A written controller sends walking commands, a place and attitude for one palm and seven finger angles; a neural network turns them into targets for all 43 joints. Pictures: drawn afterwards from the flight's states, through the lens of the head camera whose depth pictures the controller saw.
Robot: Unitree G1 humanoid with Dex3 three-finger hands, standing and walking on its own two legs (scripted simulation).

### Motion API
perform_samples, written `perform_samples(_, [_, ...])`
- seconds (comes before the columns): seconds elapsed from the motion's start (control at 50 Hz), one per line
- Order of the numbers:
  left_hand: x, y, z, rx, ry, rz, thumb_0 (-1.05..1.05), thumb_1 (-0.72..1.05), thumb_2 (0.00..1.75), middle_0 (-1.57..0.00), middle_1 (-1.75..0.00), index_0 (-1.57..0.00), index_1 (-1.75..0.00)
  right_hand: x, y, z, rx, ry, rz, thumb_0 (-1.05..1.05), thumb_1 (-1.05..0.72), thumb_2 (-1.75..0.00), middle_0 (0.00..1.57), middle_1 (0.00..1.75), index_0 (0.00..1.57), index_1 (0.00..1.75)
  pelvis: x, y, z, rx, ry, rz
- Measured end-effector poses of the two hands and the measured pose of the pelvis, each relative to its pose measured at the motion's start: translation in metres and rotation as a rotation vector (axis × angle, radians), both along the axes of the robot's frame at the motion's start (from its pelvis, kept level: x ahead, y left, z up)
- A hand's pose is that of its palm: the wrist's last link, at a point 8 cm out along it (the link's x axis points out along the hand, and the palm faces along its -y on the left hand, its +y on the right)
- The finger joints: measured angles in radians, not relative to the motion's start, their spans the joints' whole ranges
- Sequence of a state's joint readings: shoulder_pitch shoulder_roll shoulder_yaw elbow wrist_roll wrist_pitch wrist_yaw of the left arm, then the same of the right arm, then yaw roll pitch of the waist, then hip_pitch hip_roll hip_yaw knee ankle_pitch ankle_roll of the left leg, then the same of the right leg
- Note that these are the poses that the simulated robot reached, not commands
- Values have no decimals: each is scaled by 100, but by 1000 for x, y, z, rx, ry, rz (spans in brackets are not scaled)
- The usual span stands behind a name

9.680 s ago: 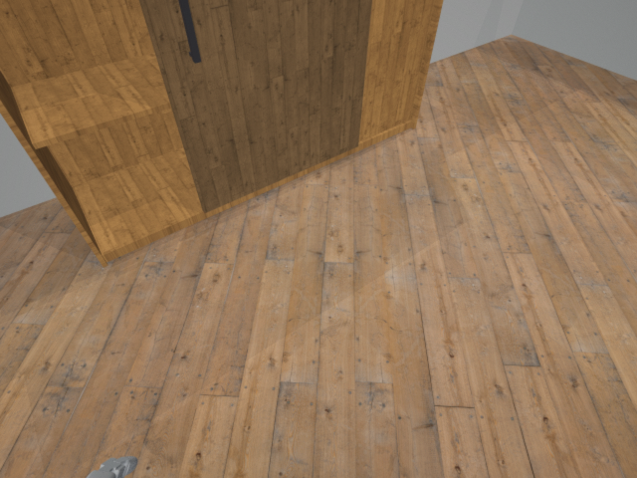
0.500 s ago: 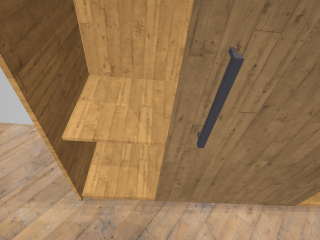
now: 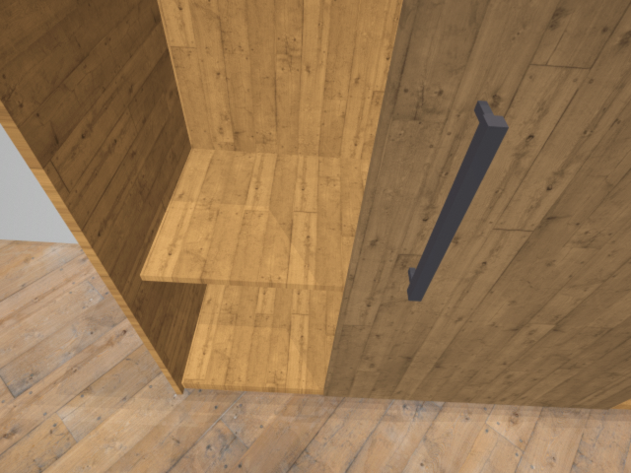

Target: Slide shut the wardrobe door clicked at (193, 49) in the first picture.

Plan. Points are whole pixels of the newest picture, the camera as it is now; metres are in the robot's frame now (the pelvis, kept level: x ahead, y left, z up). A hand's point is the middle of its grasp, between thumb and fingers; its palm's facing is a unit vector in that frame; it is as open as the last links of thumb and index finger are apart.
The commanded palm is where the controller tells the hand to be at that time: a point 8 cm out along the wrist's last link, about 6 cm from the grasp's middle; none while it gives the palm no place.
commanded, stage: come to a stop and stand still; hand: right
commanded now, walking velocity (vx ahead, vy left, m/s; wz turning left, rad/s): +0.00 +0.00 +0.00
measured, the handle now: (442, 219) +0.43 -0.14 +0.10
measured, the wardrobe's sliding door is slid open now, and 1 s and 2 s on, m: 0.43 0.43 0.43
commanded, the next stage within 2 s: look again from close up in 0.32 s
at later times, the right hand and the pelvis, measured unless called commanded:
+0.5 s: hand out of the picture -0.01 -0.17 -0.17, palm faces +0.02 +0.98 -0.19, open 7.4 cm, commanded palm none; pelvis +0.00 +0.00 +0.00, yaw +0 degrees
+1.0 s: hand out of the picture -0.01 -0.17 -0.17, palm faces +0.03 +0.98 -0.19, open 7.4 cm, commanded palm none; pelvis +0.00 -0.01 +0.00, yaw +0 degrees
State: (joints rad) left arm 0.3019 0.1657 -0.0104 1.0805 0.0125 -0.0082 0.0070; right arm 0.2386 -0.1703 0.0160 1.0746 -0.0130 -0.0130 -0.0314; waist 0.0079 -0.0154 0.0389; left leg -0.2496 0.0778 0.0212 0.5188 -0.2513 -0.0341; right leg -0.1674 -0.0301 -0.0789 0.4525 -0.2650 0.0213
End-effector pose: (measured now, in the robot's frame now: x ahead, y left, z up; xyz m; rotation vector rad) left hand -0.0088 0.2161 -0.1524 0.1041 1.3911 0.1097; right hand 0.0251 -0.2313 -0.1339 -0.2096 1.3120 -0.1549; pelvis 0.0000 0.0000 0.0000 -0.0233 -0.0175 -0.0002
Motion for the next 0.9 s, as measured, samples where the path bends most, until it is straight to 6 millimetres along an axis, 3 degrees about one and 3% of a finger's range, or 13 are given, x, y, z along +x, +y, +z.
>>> perform_samples(0.16, [5,-1,2,-1,-4,1,1,91,90,-20,-30,-20,-30,-4,4,-2,8,11,-11,1,-92,-89,20,30,20,30,2,2,1,4,-5,-2])
perform_samples(0.58, [1,-8,6,8,15,-2,1,91,90,-20,-30,-20,-30,-40,12,-8,53,90,-49,1,-91,-89,20,30,20,30,1,-3,3,11,-7,-5])
perform_samples(0.9, [-9,-19,4,-10,34,14,1,91,90,-20,-30,-20,-30,-42,9,-7,47,93,-52,1,-91,-89,20,30,20,30,1,-7,3,9,-5,-1])
